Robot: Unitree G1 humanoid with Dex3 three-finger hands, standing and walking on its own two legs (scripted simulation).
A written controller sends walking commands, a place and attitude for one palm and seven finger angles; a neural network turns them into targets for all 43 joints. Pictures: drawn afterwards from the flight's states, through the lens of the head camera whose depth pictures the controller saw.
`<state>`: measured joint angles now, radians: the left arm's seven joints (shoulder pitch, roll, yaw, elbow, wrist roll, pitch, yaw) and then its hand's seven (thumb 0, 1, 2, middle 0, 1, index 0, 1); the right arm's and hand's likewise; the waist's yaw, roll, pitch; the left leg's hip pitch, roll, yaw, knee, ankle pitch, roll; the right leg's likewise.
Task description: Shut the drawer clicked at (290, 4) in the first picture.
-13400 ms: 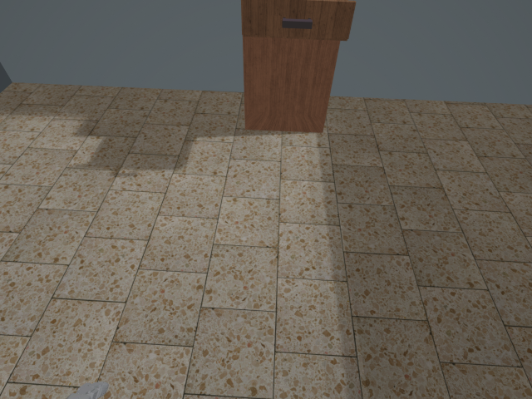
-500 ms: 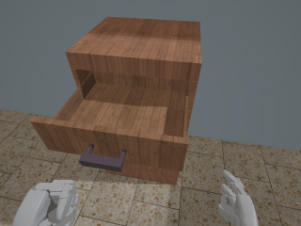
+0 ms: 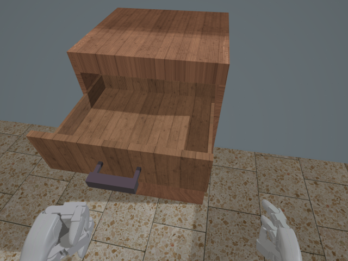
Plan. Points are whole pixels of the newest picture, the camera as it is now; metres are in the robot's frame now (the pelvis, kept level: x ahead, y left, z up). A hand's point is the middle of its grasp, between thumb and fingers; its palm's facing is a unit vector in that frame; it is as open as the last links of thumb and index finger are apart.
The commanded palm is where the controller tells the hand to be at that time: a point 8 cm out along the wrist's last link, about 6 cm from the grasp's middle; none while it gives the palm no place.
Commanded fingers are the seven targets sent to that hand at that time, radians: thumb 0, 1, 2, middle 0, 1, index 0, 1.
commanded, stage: bring the fist close to the handle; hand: left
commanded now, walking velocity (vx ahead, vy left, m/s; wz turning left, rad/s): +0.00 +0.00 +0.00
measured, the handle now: (115, 175) +0.30 +0.18 +0.03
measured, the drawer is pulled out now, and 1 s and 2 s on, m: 0.29 0.29 0.25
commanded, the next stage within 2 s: push the drawer shut in 1.14 s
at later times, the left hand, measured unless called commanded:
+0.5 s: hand (100, 227) +0.17 +0.17 +0.06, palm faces -0.05 -1.00 -0.04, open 3.3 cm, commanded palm +0.15 +0.22 +0.06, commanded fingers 0.00 0.90 0.90 -1.40 -1.60 -1.40 -1.60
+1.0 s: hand (115, 219) +0.20 +0.15 +0.04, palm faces -0.08 -1.00 -0.05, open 3.3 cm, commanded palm +0.18 +0.21 +0.04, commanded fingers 0.00 0.90 0.90 -1.40 -1.60 -1.40 -1.60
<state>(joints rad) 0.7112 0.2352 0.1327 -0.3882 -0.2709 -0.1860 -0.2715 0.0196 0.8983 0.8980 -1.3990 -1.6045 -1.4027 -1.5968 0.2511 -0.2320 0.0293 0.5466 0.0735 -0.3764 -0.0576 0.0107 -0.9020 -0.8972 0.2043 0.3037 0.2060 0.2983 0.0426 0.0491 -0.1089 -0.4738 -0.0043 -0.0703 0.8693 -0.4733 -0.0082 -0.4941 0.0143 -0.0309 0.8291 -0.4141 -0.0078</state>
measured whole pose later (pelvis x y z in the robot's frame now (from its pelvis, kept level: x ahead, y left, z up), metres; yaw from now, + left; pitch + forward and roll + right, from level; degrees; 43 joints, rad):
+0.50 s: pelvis +0.00 +0.02 -0.02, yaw +0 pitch +10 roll -2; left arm 0.63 0.19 0.05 -0.30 -0.22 -0.29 -0.21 0.02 0.90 0.90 -1.40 -1.60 -1.40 -1.60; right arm 0.25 -0.22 0.01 0.51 0.04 -0.26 -0.02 0.01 -0.90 -0.90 0.20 0.30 0.21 0.30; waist 0.00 0.04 -0.12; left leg -0.65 -0.03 -0.06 1.01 -0.53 0.01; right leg -0.67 0.00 -0.02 0.96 -0.46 0.01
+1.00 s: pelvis +0.00 +0.01 -0.04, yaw -1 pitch +14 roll -1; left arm 0.56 0.20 0.01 -0.27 -0.18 -0.30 -0.14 0.02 0.90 0.90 -1.40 -1.60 -1.40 -1.60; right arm 0.27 -0.23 0.01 0.45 0.04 -0.15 -0.02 0.01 -0.90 -0.90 0.20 0.30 0.21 0.30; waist -0.02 0.05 -0.16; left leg -0.77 -0.02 -0.05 1.09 -0.56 0.01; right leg -0.80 0.00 -0.02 1.05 -0.50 0.01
